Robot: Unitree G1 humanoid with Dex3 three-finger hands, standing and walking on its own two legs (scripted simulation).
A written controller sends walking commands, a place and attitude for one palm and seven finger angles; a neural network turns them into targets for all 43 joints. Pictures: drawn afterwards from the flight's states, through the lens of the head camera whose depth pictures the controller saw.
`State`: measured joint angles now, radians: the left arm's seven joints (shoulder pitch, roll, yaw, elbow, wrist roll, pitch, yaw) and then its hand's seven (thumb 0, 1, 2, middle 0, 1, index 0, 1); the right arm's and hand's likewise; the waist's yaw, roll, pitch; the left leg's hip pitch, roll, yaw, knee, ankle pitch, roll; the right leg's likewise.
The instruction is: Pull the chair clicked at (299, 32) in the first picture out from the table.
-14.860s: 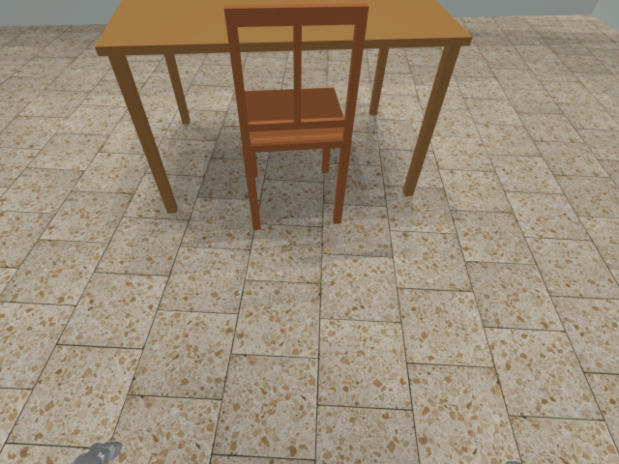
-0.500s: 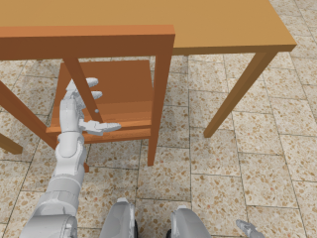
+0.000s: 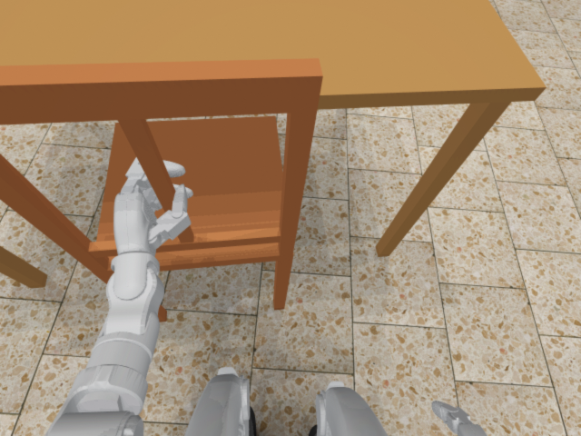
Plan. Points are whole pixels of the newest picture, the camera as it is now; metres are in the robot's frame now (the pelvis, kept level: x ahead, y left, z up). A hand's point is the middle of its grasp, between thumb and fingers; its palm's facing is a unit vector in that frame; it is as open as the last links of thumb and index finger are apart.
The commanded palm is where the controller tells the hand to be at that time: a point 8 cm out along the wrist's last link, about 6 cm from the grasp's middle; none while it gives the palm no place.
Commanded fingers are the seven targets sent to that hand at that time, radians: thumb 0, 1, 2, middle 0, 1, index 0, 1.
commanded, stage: hook a spindle and tug to test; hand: left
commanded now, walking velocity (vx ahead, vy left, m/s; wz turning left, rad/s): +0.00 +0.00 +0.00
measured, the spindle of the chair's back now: (165, 192) +0.44 +0.18 +0.02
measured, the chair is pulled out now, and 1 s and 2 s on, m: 0.00 0.04 0.16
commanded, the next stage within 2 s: step backward, pulling the chair out in 0.48 s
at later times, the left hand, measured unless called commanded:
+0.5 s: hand (182, 228) +0.38 +0.15 +0.02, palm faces +0.11 -0.99 +0.00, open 5.5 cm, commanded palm +0.35 +0.19 +0.02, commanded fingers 0.00 0.90 0.90 -0.50 -1.45 -0.50 -1.45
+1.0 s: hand (180, 229) +0.37 +0.14 +0.04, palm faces +0.00 -0.99 -0.12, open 5.3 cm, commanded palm +0.33 +0.19 +0.04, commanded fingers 0.00 0.90 0.90 -0.50 -1.45 -0.50 -1.45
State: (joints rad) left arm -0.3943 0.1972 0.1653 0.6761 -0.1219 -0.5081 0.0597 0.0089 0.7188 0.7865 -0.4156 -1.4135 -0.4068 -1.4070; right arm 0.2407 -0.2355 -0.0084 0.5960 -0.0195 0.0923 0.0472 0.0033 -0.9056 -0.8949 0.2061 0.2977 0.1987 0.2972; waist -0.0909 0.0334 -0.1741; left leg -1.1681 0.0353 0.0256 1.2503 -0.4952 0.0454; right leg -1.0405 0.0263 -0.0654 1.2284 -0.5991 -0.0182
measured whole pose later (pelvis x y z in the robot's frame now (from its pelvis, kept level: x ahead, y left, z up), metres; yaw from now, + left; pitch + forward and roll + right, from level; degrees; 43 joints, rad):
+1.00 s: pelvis +0.01 +0.01 +0.10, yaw -1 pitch +8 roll -1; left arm -0.37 0.21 0.05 0.86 -0.07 -0.22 0.07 0.06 0.74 0.76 -0.28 -1.14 -0.47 -1.45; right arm 0.25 -0.24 0.00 0.59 0.02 0.16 -0.09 0.00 -0.90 -0.89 0.21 0.30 0.20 0.30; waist -0.09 -0.02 0.03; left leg -0.52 0.01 0.09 0.63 -0.26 0.06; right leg -0.42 0.01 -0.01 0.61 -0.33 0.01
